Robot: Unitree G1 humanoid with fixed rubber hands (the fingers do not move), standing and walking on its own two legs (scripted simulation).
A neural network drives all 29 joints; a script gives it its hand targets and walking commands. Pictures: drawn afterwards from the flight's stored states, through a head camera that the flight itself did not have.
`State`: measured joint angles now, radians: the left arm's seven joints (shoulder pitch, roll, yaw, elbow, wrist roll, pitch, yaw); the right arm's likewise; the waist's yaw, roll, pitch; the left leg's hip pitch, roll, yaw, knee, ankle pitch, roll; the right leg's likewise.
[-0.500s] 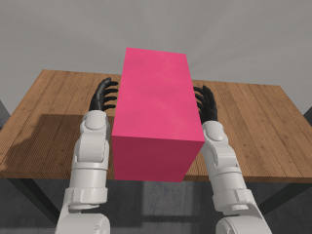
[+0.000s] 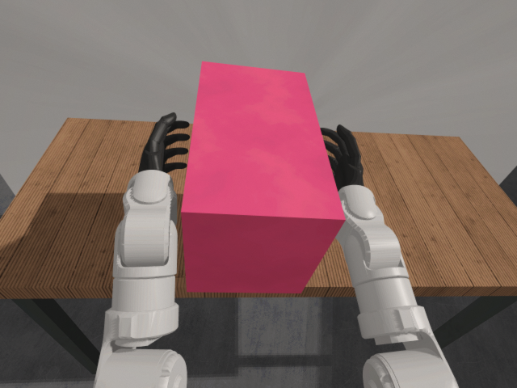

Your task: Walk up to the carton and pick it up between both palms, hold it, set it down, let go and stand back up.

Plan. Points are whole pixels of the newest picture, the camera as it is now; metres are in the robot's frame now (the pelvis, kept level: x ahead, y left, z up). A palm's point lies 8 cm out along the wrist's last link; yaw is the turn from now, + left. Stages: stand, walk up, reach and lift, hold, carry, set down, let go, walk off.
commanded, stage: reach and lift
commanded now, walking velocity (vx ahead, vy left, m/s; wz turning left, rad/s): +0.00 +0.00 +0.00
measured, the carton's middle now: (250, 174) +0.41 -0.01 +0.13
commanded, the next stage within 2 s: hold in 0.62 s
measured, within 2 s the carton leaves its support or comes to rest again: neither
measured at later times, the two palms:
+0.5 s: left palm (156, 166) +0.37 +0.12 +0.19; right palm (350, 174) +0.36 -0.15 +0.18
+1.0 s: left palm (131, 164) +0.34 +0.14 +0.21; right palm (339, 161) +0.36 -0.13 +0.21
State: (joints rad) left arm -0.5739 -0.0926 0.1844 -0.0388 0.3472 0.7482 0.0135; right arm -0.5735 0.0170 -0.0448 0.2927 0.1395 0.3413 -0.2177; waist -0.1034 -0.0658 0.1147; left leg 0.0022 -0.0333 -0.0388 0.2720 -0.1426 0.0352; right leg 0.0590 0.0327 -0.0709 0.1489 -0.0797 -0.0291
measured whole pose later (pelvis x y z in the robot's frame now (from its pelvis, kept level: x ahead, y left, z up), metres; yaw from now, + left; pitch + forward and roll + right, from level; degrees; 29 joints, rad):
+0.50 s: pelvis +0.00 -0.01 +0.00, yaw +0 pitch -7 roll -1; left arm -0.59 -0.08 0.20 -0.06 0.34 0.79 -0.01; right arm -0.60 0.01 -0.03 0.28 0.17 0.37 -0.25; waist -0.11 -0.08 0.10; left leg 0.00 -0.03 -0.04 0.26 -0.13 0.02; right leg 0.05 0.04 -0.08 0.15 -0.08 -0.04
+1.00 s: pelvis +0.00 -0.01 +0.00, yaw +0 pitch -9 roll -1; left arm -0.62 -0.07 0.21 -0.15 0.35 0.92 -0.01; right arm -0.66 0.00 -0.02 0.27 0.21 0.45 -0.26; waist -0.07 -0.08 0.10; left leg 0.03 -0.02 -0.04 0.27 -0.14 0.02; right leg 0.08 0.04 -0.09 0.16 -0.08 -0.04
